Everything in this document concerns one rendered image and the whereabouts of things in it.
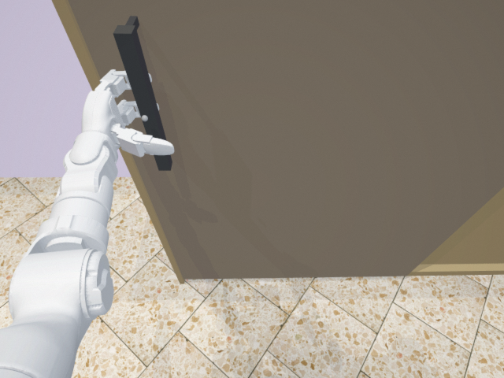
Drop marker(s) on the handle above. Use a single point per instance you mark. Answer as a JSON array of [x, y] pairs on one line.
[[131, 53]]

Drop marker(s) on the robot left upper arm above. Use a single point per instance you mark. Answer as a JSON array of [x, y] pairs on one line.
[[55, 297]]

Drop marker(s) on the wardrobe door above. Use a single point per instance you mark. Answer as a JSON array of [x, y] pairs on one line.
[[314, 138], [479, 240]]

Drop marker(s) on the left robot hand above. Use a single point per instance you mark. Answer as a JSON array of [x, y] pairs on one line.
[[101, 114]]

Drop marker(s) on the left robot forearm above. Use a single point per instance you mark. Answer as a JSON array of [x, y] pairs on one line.
[[81, 209]]

